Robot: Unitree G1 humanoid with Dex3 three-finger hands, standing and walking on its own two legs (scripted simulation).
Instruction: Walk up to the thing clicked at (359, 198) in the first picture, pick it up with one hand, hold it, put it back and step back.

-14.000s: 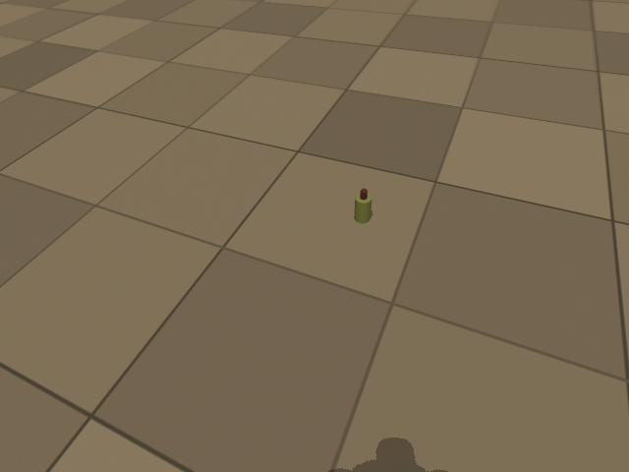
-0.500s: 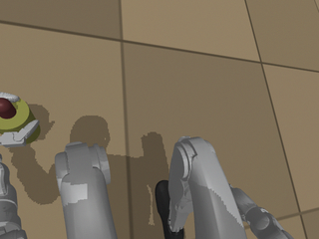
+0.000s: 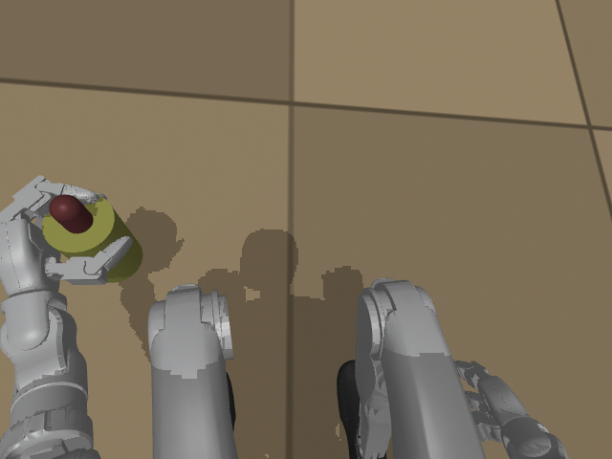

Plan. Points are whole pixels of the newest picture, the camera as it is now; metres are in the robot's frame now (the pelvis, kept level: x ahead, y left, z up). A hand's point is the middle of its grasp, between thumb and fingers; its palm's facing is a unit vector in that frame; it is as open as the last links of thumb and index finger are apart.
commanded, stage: settle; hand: left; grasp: from the side
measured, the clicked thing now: (92, 234) +0.39 +0.30 -0.08
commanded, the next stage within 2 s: lift in 0.94 s
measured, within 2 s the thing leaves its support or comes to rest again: neither
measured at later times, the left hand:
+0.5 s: hand (73, 216) +0.39 +0.29 -0.01, palm faces +0.29 -0.95 -0.07, open 8.5 cm
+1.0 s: hand (72, 209) +0.39 +0.28 +0.01, palm faces +0.29 -0.96 -0.07, open 8.5 cm
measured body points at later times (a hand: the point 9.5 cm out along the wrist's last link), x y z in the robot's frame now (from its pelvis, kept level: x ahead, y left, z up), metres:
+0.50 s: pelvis +0.00 +0.00 +0.03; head +0.21 +0.06 +0.43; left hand +0.37 +0.34 +0.00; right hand +0.17 -0.26 -0.10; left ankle +0.08 +0.14 -0.30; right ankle +0.09 -0.11 -0.30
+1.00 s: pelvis +0.00 +0.00 +0.05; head +0.19 +0.05 +0.45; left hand +0.37 +0.33 +0.02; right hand +0.16 -0.25 -0.09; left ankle +0.08 +0.14 -0.30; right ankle +0.09 -0.11 -0.30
